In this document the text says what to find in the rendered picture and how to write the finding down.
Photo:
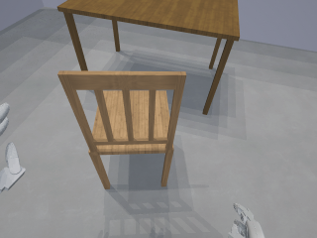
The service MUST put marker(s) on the robot right hand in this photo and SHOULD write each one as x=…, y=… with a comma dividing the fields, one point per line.
x=251, y=229

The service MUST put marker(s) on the chair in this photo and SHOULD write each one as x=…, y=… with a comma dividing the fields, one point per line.
x=132, y=115

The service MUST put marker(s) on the robot left hand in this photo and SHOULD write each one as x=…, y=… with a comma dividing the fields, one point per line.
x=11, y=174

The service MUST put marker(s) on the table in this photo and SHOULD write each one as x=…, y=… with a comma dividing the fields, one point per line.
x=211, y=18

